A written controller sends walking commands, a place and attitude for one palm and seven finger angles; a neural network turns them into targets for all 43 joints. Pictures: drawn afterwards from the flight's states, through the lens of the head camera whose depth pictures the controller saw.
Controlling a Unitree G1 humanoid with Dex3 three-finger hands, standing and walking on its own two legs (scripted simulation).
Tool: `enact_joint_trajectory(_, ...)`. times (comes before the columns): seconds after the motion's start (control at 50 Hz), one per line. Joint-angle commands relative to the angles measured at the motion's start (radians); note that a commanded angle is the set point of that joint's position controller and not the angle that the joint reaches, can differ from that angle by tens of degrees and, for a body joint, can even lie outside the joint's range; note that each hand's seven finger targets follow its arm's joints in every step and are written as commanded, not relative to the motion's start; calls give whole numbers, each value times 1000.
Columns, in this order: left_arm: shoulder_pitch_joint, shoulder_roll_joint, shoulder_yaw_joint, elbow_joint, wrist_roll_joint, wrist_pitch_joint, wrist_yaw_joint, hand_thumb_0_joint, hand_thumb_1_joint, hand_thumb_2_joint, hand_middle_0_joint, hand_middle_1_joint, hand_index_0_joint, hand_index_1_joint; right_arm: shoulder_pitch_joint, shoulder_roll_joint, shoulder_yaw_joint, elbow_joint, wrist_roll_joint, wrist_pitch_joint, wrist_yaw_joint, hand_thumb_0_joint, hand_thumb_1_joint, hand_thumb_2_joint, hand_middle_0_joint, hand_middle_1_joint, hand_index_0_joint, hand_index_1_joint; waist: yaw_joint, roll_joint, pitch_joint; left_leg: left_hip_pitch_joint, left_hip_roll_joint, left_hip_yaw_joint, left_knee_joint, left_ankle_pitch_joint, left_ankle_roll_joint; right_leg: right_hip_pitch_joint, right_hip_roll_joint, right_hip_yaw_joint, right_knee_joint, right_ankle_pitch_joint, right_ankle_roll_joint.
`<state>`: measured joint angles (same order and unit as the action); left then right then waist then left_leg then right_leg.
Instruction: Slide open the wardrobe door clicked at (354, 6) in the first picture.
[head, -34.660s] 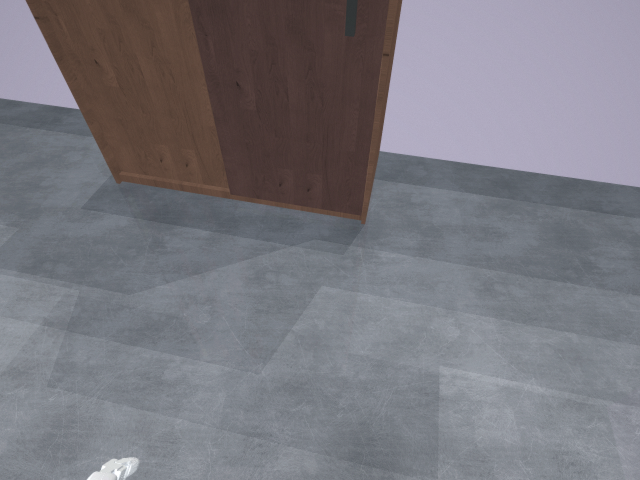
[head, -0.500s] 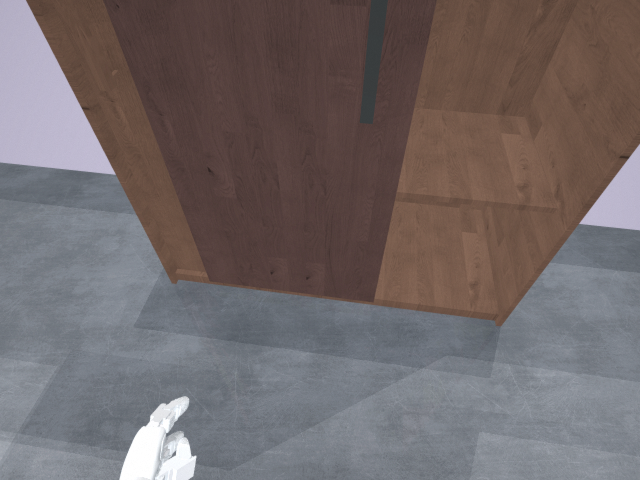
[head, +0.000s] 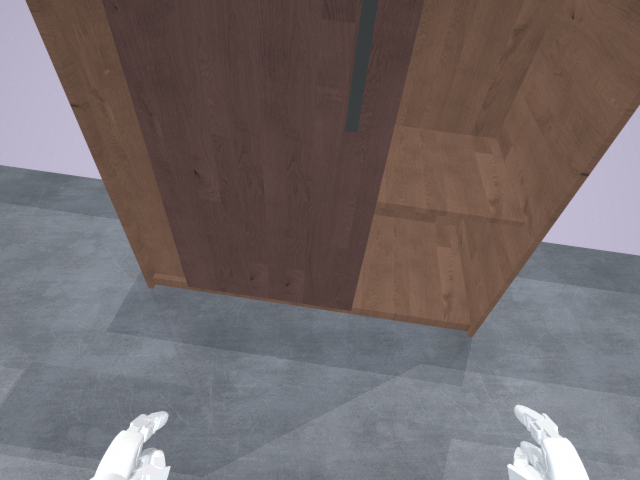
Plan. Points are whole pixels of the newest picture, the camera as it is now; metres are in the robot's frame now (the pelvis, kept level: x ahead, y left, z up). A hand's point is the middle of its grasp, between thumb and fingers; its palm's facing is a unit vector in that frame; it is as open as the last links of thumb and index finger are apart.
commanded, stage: let the arm hang, fingers relaxed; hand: right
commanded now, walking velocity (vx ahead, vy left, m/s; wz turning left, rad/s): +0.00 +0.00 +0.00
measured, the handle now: (363, 45) +0.80 -0.01 +0.21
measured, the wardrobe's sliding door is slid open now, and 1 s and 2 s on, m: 0.44 0.44 0.44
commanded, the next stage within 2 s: look to check the result in 0.92 s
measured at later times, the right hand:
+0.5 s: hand out of the picture -0.04 -0.21 -0.16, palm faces -0.01 +0.96 -0.27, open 7.3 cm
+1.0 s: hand out of the picture +0.08 -0.22 -0.15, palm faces -0.04 +0.96 -0.28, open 7.4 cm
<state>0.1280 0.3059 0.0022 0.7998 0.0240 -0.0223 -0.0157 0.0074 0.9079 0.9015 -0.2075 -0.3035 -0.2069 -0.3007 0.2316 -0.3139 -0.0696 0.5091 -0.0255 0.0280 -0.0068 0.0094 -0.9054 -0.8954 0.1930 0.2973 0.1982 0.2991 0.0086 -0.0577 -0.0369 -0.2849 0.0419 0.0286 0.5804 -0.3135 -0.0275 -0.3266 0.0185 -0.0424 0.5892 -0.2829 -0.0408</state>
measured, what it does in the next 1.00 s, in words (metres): stands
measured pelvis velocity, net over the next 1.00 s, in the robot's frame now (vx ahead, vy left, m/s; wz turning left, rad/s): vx -0.01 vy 0.00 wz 0.02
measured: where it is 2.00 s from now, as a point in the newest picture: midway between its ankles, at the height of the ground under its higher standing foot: outside the picture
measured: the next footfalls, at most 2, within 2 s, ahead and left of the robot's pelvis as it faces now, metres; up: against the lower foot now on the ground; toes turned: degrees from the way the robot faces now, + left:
none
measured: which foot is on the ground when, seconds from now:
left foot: down 0.00-1.00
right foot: down 0.00-1.00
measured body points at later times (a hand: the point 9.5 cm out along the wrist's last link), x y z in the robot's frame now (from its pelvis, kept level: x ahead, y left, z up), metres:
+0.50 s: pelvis -0.02 +0.00 +0.01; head +0.00 +0.01 +0.46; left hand -0.03 +0.24 -0.15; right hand -0.03 -0.26 -0.14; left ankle -0.01 +0.14 -0.73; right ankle +0.02 -0.09 -0.73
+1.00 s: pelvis -0.01 +0.00 +0.02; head +0.01 +0.00 +0.47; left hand +0.05 +0.28 -0.12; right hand +0.08 -0.27 -0.13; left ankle -0.01 +0.14 -0.73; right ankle +0.02 -0.09 -0.73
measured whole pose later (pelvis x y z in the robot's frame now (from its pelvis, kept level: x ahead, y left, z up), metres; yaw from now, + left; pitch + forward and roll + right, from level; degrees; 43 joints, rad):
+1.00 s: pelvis -0.01 +0.00 +0.02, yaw +1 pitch -1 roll +0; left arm 0.14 0.29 0.01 1.11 0.02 -0.01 0.00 0.00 0.91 0.90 -0.21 -0.30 -0.21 -0.30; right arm 0.11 -0.28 -0.01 1.12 -0.02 -0.01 0.00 0.01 -0.91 -0.89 0.20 0.30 0.20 0.30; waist 0.02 0.00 0.04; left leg -0.15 0.03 0.02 0.36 -0.19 -0.02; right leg -0.18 0.01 -0.05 0.36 -0.16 -0.03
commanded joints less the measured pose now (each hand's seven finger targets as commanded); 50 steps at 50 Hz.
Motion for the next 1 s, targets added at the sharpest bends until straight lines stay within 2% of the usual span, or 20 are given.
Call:
enact_joint_trajectory(0.0, 4, 107, 25, -19, 6, 4, 15, 0, 900, 900, -200, -300, -200, -300, -26, -91, 31, 154, 5, -24, -1, 0, -900, -900, 200, 300, 200, 300, -3, 106, 12, 40, 65, -101, -140, 99, 50, 33, -111, 142, -181, 151, -5)
enact_joint_trajectory(0.04, 10, 84, 13, 26, 4, 13, 17, 0, 900, 900, -200, -300, -200, -300, -13, -80, 42, 257, 8, -20, -4, 0, -900, -900, 200, 300, 200, 300, -8, 17, 28, 59, 55, -101, -173, 46, 44, 30, -109, 137, -222, 74, -2)
enact_joint_trajectory(0.08, 30, 67, 10, 72, 2, 17, 23, 0, 900, 900, -200, -300, -200, -300, 1, -68, 45, 340, 11, -24, -4, 0, -900, -900, 200, 300, 200, 300, -6, -18, 42, 63, 52, -109, -204, 22, 49, 32, -98, 127, -242, 6, 4)
enact_joint_trajectory(0.16, 81, 46, 20, 139, 0, 20, 36, 0, 900, 900, -200, -300, -200, -300, 36, -48, 37, 453, 12, -31, -6, 0, -900, -900, 200, 300, 200, 300, -5, -95, 23, 80, 50, -105, -244, 23, 62, 57, -102, 120, -250, -49, 4)
enact_joint_trajectory(0.26, 143, 47, 30, 198, -6, 19, 45, 0, 900, 900, -200, -300, -200, -300, 50, -35, 40, 536, 14, -37, -8, 0, -900, -900, 200, 300, 200, 300, -1, 3, 44, 75, 51, -96, -260, 26, 64, 68, -115, 131, -257, -39, -2)
enact_joint_trajectory(0.34, 169, 47, 36, 232, -8, 18, 46, 0, 900, 900, -200, -300, -200, -300, 51, -37, 40, 573, 13, -39, -13, 0, -900, -900, 200, 300, 200, 300, 0, 52, 66, 64, 53, -87, -260, 20, 64, 71, -121, 132, -265, -28, -6)
enact_joint_trajectory(0.42, 169, 53, 39, 251, -7, 19, 45, 0, 900, 900, -200, -300, -200, -300, 45, -42, 38, 588, 11, -39, -17, 0, -900, -900, 200, 300, 200, 300, -3, 74, 92, 49, 50, -91, -264, -2, 62, 68, -124, 134, -277, -45, -7)
enact_joint_trajectory(0.5, 157, 54, 40, 260, -4, 16, 41, 0, 900, 900, -200, -300, -200, -300, 17, -51, 36, 589, 10, -38, -16, 0, -900, -900, 200, 300, 200, 300, -2, 71, 107, 44, 52, -95, -262, -9, 58, 57, -125, 143, -300, -61, -7)
enact_joint_trajectory(0.54, 141, 55, 40, 262, -4, 14, 39, 0, 900, 900, -200, -300, -200, -300, 10, -58, 35, 585, 9, -41, -17, 0, -900, -900, 200, 300, 200, 300, -4, 84, 95, 53, 58, -97, -266, 5, 58, 67, -123, 136, -294, -33, -6)
enact_joint_trajectory(0.64, 104, 70, 40, 263, -3, 10, 35, 0, 900, 900, -200, -300, -200, -300, -34, -75, 32, 571, 8, -45, -14, 0, -900, -900, 200, 300, 200, 300, -2, 69, 94, 56, 61, -101, -270, 33, 53, 82, -124, 134, -304, 2, 0)
enact_joint_trajectory(0.68, 79, 83, 40, 262, -2, 6, 34, 0, 900, 900, -200, -300, -200, -300, -48, -82, 32, 566, 9, -46, -12, 0, -900, -900, 200, 300, 200, 300, -6, 38, 88, 64, 61, -99, -265, 60, 52, 90, -129, 139, -315, 17, 0)
enact_joint_trajectory(0.72, 66, 99, 41, 258, -5, 2, 34, 0, 900, 900, -200, -300, -200, -300, -60, -97, 29, 560, 8, -50, -12, 0, -900, -900, 200, 300, 200, 300, -8, 48, 64, 92, 59, -96, -261, 100, 50, 99, -134, 141, -312, 62, 0)
enact_joint_trajectory(0.74, 51, 100, 40, 259, -3, 1, 33, 0, 900, 900, -200, -300, -200, -300, -70, -95, 30, 561, 9, -49, -11, 0, -900, -900, 200, 300, 200, 300, -7, 30, 69, 88, 63, -94, -260, 106, 49, 106, -134, 141, -318, 67, 1)
enact_joint_trajectory(0.84, 13, 133, 42, 257, -6, -5, 32, 0, 900, 900, -200, -300, -200, -300, -104, -128, 25, 555, 10, -57, -7, 0, -900, -900, 200, 300, 200, 300, -5, 50, 35, 117, 74, -98, -275, 150, 50, 148, -134, 133, -309, 148, 4)
enact_joint_trajectory(0.98, -29, 182, 42, 259, -7, -9, 32, 0, 900, 900, -200, -300, -200, -300, -142, -168, 24, 558, 12, -61, -2, 0, -900, -900, 200, 300, 200, 300, -3, 36, 7, 141, 81, -98, -292, 188, 52, 192, -141, 132, -313, 208, 7)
